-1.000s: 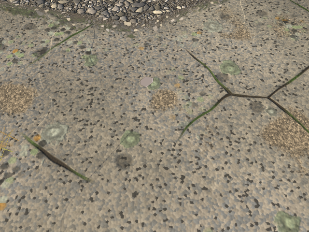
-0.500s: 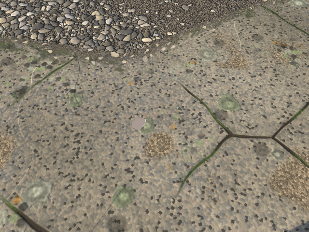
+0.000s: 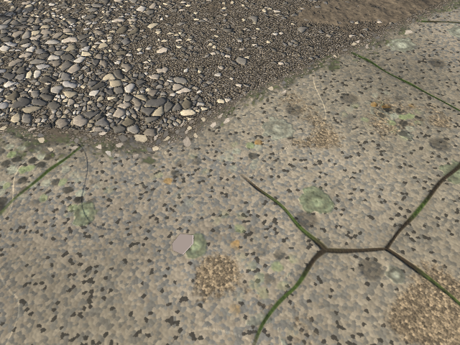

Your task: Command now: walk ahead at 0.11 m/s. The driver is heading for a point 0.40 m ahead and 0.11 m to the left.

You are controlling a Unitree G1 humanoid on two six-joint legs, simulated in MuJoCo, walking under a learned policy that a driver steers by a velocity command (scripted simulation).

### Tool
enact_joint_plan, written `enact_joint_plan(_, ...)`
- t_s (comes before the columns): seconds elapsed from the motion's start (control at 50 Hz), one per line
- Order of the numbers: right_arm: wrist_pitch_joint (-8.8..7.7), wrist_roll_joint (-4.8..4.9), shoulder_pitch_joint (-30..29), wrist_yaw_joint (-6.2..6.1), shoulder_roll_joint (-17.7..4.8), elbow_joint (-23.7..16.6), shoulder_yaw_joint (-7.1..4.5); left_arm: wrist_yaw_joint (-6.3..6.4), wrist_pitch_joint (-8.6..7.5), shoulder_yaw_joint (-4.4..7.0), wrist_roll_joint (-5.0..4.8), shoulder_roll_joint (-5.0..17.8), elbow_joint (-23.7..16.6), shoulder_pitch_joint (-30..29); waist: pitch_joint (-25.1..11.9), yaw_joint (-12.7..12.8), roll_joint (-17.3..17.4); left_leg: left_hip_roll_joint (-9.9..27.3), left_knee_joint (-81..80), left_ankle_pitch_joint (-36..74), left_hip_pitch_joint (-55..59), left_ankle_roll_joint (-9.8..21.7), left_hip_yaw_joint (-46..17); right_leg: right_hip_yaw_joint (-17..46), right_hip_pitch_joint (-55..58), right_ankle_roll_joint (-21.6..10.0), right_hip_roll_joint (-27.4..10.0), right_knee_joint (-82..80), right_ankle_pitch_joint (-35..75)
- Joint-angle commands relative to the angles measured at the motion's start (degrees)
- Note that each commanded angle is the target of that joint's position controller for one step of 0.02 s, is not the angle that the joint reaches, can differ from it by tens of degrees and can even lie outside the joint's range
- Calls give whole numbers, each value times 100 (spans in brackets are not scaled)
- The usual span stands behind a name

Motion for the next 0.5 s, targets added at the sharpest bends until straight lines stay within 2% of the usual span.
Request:
enact_joint_plan(0.02,7,-27,439,-16,-630,5,-160,28,-92,155,-49,755,-25,205,181,-48,-648,391,-79,-1034,318,63,-521,720,-453,-356,-423,-1005,-1246)
enact_joint_plan(0.06,18,-69,339,26,-558,-31,-164,0,-38,238,-26,848,-26,351,517,52,-588,230,153,-2088,-424,151,-425,965,-446,-618,-509,-1128,-2562)
enact_joint_plan(0.08,5,-78,215,48,-451,-80,-151,-13,-27,269,-23,864,-5,502,698,141,-630,149,387,-2129,-770,148,-337,1269,-365,-771,-706,-1294,-2915)
enact_joint_plan(0.1,-25,-103,86,74,-319,-139,-132,-16,-30,312,-20,919,47,696,760,230,-817,48,822,-1831,-1058,118,-147,1706,-154,-959,-1024,-1561,-3131)
enact_joint_plan(0.12,-66,-148,-6,93,-247,-197,-124,-13,-43,366,-8,1006,75,772,794,272,-957,69,1181,-1463,-1272,124,-29,2062,43,-1150,-1341,-1744,-3105)
enact_joint_plan(0.16,-172,-144,-109,126,-373,-301,-174,-32,-106,413,10,1007,58,732,695,254,-844,272,1521,-1332,-1377,179,-156,2210,185,-1311,-1568,-1842,-2604)
enact_joint_plan(0.2,-268,-97,112,151,-362,-281,-199,-63,-166,438,-16,991,4,464,651,31,-762,305,1038,-1275,-854,247,-121,1833,-16,-1226,-1413,-1645,-2117)
enact_joint_plan(0.24,-323,-55,897,125,-287,35,-234,-88,-193,457,-53,927,-101,100,541,-337,-495,47,231,-913,647,256,52,1148,-850,-963,-894,-1065,-1791)
enact_joint_plan(0.26,-356,-90,1488,75,-475,214,-297,-97,-232,420,-32,751,-213,-94,489,-557,20,472,-260,-1266,1485,335,-631,701,-1561,-789,-555,-214,-1545)
enact_joint_plan(0.28,-375,-97,2067,19,-1019,332,-438,-157,-291,304,-77,307,-447,-297,390,-705,1401,1639,-1344,-2733,2158,714,-2708,-235,-2637,-491,233,1470,-1400)
enact_joint_plan(0.3,-330,-75,2299,21,-1192,450,-494,-197,-319,370,97,624,-623,-528,656,-692,1462,2421,-1691,-2753,2103,1099,-3797,-344,-3293,-520,263,2526,-1727)
enact_joint_plan(0.32,-323,-107,1806,16,-872,316,-411,-241,-329,410,178,739,-600,-598,822,-374,519,2287,-1563,-2539,1745,1092,-3442,-11,-3313,-579,-87,3113,-1280)
enact_joint_plan(0.34,-351,-103,1435,23,-759,186,-381,-295,-354,385,127,595,-514,-425,761,-160,273,2053,-1577,-2142,1509,964,-2987,42,-3156,-583,-216,3230,-849)
enact_joint_plan(0.36,-389,-91,1221,14,-713,111,-363,-339,-377,377,98,535,-466,-335,674,-32,227,1860,-1651,-1659,1452,851,-2571,17,-3019,-547,-327,3224,-497)
enact_joint_plan(0.38,-436,-67,1166,3,-624,108,-327,-371,-370,381,121,534,-459,-352,629,12,243,1706,-1688,-1061,1455,786,-2199,-52,-2964,-476,-379,3153,-256)
enact_joint_plan(0.42,-492,-51,1363,-9,-519,226,-281,-390,-316,372,138,481,-493,-461,525,10,346,1483,-1586,272,1545,742,-1622,-250,-2935,-337,-339,3068,36)
enact_joint_plan(0.46,-509,-38,1601,-24,-474,348,-247,-386,-272,340,134,407,-648,-823,536,-45,375,1389,-1454,1324,1594,768,-1244,-413,-3042,-214,-303,2786,197)
enact_joint_plan(0.5,-506,-46,1635,-28,-475,384,-223,-385,-259,281,104,324,-882,-1350,631,-118,416,1275,-1422,1783,1393,768,-967,-559,-2882,-142,-239,2138,432)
